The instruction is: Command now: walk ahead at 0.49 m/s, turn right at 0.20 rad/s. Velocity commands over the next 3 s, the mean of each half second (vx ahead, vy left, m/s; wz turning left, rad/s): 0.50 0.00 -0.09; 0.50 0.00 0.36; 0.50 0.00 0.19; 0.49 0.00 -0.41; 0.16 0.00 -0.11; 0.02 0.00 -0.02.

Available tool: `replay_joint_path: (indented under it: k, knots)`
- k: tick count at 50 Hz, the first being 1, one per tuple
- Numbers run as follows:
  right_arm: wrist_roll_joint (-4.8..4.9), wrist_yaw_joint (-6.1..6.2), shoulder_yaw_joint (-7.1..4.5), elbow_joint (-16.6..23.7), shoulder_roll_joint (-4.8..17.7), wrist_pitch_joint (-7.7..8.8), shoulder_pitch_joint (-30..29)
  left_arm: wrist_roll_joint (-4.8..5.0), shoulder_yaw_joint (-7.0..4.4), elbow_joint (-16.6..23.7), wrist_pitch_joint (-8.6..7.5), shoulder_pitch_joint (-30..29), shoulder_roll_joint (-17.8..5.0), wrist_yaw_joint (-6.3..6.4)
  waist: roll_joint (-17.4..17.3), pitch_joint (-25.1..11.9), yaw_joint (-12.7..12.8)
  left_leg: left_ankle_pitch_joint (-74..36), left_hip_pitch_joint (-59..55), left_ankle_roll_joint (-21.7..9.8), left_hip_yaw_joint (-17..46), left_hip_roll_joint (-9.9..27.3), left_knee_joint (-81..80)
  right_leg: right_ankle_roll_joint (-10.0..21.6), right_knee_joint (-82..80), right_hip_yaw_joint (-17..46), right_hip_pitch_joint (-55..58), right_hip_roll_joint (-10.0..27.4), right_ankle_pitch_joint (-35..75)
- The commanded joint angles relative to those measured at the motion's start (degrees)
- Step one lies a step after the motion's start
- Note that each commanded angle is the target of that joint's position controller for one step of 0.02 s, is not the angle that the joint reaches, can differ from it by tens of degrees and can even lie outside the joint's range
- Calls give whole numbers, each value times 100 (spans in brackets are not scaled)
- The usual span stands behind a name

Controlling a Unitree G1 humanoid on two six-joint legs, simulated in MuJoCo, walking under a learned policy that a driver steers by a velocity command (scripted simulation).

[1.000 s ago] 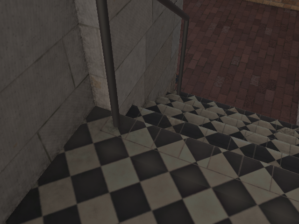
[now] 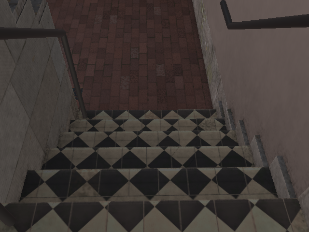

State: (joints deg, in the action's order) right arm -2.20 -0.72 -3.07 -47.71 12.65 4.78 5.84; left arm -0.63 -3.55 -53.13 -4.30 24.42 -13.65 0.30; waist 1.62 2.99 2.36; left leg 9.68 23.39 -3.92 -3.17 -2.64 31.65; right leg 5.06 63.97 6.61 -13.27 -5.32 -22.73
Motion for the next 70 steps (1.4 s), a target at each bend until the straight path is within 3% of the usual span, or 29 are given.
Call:
replay_joint_path:
  k: [1,6,16,20,21,22,23,24,26,28,35,37,39,41,43,44,46,48,49,50,51,52,54,56,58,60,63,66,70]
  knots:
    - [10,21,-132,2,443,82,863,-124,-75,453,-46,-139,-388,-60,-254,-435,-341,-171,-1971,-865,2457,1808,-1797,40,922,-8,-2130,578,614]
    - [113,-3,-72,-424,431,276,1563,-205,-33,595,240,-350,-161,-179,-528,-295,-67,-1872,-1628,-820,1413,1454,-1978,-139,219,-374,-2126,699,794]
    - [149,86,4,-749,589,58,2485,-47,180,1261,223,-2497,-18,-159,-625,191,-561,-2432,-1884,-693,827,1399,-1860,-139,-2693,-1160,-1734,606,1838]
    - [211,183,-32,-763,813,68,2294,-88,78,971,157,-1551,-220,10,-560,-131,-52,-4047,-2234,-617,699,1389,-685,137,-3538,-1199,-351,235,1414]
    - [264,209,-7,-760,797,64,2259,-183,-32,705,58,-669,-481,55,-318,-614,303,-3827,-1890,-431,481,1125,370,295,-3843,-919,808,419,1646]
    - [300,220,63,-534,573,57,2174,-322,-151,564,-41,418,-929,121,297,-1487,645,-1899,-860,-279,193,796,2183,668,-3975,597,2206,1846,1406]
    - [355,179,186,-580,-79,0,3024,-271,-211,543,-20,477,-1301,63,1114,-1872,201,2313,872,-67,125,-165,3979,1470,-4421,2927,3126,3149,1438]
    - [200,184,9,-668,525,-63,2715,-12,-205,410,64,375,-954,-42,223,-1320,341,2091,1451,-100,616,22,4410,1555,-4663,2807,2614,2860,816]
    - [196,120,-18,-360,464,-33,1929,-41,-57,494,51,-525,-373,-90,81,-287,53,1254,1433,-122,730,408,4007,1134,-5135,1296,1329,2328,1097]
    - [106,84,-31,-461,334,-175,2134,-60,8,424,-64,-653,-186,-7,254,-161,-255,943,753,12,759,536,3560,754,-5276,461,634,2011,2256]
    - [-14,-16,-20,170,153,-502,999,116,13,266,-218,-351,-542,133,282,226,-356,-509,580,82,456,476,1680,411,-5609,-845,135,1718,2941]
    - [-36,-40,22,306,121,-556,862,68,1,192,-162,-91,-609,145,312,63,-283,-668,572,88,286,471,1848,383,-5353,-1070,384,1843,3676]
    - [92,13,-8,386,297,-624,709,-7,-6,163,-89,55,-652,102,316,64,-196,-460,647,4,145,513,1810,336,-5026,-1289,673,1922,4253]
    - [5,32,-79,327,492,-701,818,-105,-22,110,-31,350,-680,122,345,-125,-165,-754,1010,-203,258,669,2443,437,-4449,-1224,1289,2239,4701]
    - [108,15,-22,606,360,-692,193,8,4,175,93,294,-612,119,184,139,8,228,1263,-230,63,587,1667,408,-4337,-1413,1326,2149,3968]
    - [86,-30,6,645,290,-693,55,-52,-48,176,150,391,-768,131,256,214,117,606,1085,-237,-139,472,1602,466,-4178,-1357,1317,2143,4089]
    - [42,-18,-24,583,333,-730,376,-65,-60,247,226,186,-924,171,320,26,-54,1219,242,-306,-407,236,1441,476,-3625,-1545,998,2119,5095]
    - [74,65,-128,359,463,-691,1487,-1,-96,340,180,-115,-1066,132,318,-490,-650,1373,-1349,-529,-420,-154,833,255,-2018,-1789,386,1986,6084]
    - [51,156,-278,59,839,-629,2567,60,-127,489,175,-450,-1098,125,-392,-922,-1293,799,-2773,-818,492,197,-156,-34,-43,-1905,-759,1659,4817]
    - [153,199,-365,120,1624,-569,2083,-102,15,807,153,-318,-353,28,-1765,-629,-561,-1329,-3346,-1505,3334,1797,-770,-477,1598,-1556,-2901,394,-816]
    - [463,151,-370,226,1556,-559,2032,-213,-7,1132,143,-869,-622,17,-1345,-661,-827,-2606,-2770,-2169,3970,2139,-1066,-675,1668,-406,-3264,404,-661]
    - [378,137,-323,206,1333,-558,1873,-75,-99,1109,164,-904,-871,12,-859,-456,-649,-2368,-2593,-2153,3345,2094,-1033,-723,1599,-356,-3238,673,-515]
    - [300,150,-176,366,873,-564,1274,-108,-154,945,238,-670,-912,66,-318,-38,-217,-2410,-1607,-1670,2382,1594,-930,-759,526,-384,-2686,945,-101]
    - [248,254,-145,272,851,-542,1349,-303,-54,856,427,-560,-570,26,-343,-213,-174,-2597,-1016,-1434,1957,1204,-1016,-845,158,-583,-1932,834,360]
    - [138,187,-148,95,994,-413,1682,-259,-105,690,520,-285,-589,-25,-403,-356,-164,-2553,-1014,-1370,1894,1162,-935,-708,284,-608,-1782,796,1286]
    - [306,176,-112,-60,898,-280,1885,-195,-251,977,585,-1110,-843,-78,-387,-29,-253,-1528,-1489,-1036,2002,995,-907,-587,-540,-209,-2564,943,2352]
    - [355,338,-93,-53,817,-212,1714,-155,-210,1071,681,-1415,-729,-200,-697,121,-161,120,-848,-817,1784,674,-437,-588,-1640,-260,-2294,747,4013]
    - [246,381,-63,10,695,-159,1727,-139,-126,985,701,-1477,-531,-372,-480,46,-255,1085,-13,-746,1583,602,88,-483,-2137,-325,-1411,540,5045]
    - [64,466,-19,-69,792,-115,2133,-178,-95,1168,675,-1841,-483,-347,-487,202,-642,839,-382,-820,1712,868,1145,-341,-2284,-104,-1717,200,4569]
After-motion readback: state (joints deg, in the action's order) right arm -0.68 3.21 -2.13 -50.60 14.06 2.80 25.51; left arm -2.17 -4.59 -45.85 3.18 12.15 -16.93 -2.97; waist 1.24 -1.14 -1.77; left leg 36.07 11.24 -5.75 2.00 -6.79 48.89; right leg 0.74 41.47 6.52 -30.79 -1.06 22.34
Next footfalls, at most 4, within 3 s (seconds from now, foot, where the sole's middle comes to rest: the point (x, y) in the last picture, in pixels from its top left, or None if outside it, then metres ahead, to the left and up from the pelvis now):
0.44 right None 0.36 -0.09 -0.76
0.98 left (138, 224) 0.48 0.10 -0.76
1.56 right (160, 186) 0.74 0.01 -0.94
2.04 left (129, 161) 0.98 0.21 -1.13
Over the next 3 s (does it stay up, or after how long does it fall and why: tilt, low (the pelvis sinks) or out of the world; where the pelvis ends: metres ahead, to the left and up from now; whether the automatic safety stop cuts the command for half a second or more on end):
stays up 1.11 0.06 -0.55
